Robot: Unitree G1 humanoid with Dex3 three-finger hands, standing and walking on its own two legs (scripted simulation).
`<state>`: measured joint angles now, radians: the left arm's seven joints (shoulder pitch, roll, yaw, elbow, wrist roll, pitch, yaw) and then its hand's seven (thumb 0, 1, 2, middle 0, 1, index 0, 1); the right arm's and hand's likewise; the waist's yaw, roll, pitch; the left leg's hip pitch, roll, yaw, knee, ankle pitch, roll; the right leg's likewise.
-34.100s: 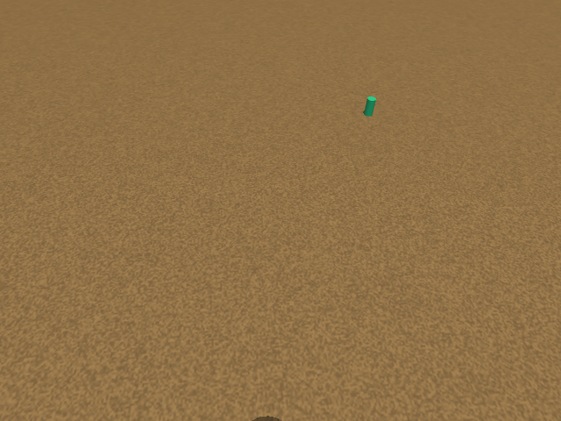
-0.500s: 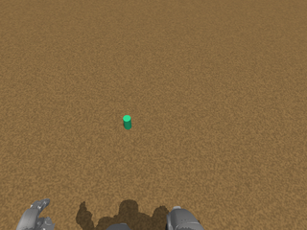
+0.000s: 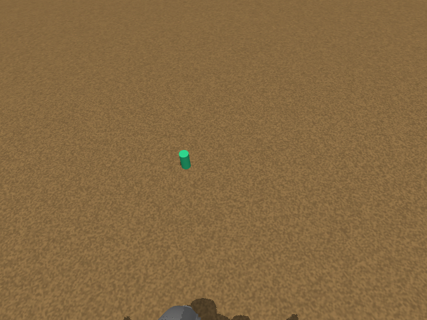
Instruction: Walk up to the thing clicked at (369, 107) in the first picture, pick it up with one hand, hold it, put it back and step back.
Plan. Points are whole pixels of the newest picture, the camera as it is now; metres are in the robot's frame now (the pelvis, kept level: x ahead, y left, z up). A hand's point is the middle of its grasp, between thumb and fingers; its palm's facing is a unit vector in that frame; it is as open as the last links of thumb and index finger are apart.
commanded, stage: step back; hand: left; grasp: from above
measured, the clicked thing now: (185, 159) +1.00 +0.22 -0.71
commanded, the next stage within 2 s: stand in 0.98 s
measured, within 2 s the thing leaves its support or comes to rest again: neither
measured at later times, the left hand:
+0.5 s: hand out of the picture +0.02 +0.26 -0.14, palm faces +0.08 -0.93 -0.35, open 7.3 cm
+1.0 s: hand out of the picture +0.11 +0.28 -0.13, palm faces +0.05 -0.93 -0.36, open 7.3 cm
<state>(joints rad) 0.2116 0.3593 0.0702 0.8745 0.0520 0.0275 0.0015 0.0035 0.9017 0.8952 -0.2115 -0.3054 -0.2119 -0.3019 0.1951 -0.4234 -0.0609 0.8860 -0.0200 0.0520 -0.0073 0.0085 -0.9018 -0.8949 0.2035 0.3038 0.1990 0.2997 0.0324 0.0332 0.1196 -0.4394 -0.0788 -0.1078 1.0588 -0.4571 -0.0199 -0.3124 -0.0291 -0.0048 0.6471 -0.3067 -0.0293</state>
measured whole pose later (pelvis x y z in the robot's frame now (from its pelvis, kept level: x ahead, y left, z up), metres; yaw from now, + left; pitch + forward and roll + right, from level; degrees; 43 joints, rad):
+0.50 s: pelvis -0.03 +0.00 +0.00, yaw +4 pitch -3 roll +0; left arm 0.20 0.34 0.05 0.99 0.03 -0.02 -0.02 0.00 0.90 0.90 -0.21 -0.31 -0.21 -0.30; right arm 0.20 -0.38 -0.05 1.01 -0.03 -0.01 0.01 0.01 -0.90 -0.89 0.20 0.30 0.20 0.30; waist 0.02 0.02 0.05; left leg -0.24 0.00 -0.03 0.63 -0.41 0.02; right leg -0.28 -0.01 -0.03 0.60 -0.27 -0.01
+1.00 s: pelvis +0.01 +0.01 +0.01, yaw +2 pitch -2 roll +0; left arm 0.06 0.36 0.03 1.06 0.01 -0.02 0.00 0.00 0.91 0.90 -0.21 -0.30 -0.21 -0.30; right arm 0.07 -0.34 -0.04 1.08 -0.01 -0.01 0.00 0.01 -0.90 -0.89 0.20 0.30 0.20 0.30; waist 0.01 0.01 0.07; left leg -0.12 0.00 0.01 0.47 -0.31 0.00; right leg -0.18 -0.01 0.01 0.48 -0.25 0.01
